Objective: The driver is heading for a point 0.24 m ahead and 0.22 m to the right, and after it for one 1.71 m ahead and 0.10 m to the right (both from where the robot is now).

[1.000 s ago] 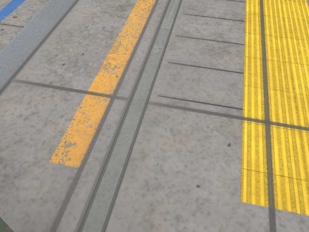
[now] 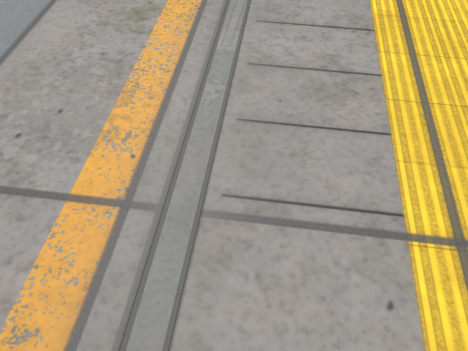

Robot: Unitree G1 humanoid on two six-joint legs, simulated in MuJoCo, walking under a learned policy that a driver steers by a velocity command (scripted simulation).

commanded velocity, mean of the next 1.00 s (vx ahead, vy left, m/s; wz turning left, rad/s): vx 0.50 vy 0.00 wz -0.32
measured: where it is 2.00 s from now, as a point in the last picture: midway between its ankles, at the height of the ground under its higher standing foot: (298, 187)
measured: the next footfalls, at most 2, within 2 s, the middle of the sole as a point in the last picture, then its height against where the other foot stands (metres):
right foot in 0.26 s outside the picture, level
left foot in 0.74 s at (272, 317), level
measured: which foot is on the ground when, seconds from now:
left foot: down 0.00-0.24, up 0.26-0.72, down 0.74-1.00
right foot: up 0.00-0.24, down 0.26-0.74, up 0.76-1.00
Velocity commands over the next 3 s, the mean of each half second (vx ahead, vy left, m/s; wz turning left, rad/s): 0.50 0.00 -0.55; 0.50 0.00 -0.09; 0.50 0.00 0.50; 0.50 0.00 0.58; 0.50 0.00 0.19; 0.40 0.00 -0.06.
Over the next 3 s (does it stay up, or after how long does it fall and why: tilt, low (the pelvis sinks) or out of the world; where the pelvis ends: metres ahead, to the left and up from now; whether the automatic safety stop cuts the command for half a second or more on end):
stays up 1.55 0.01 0.01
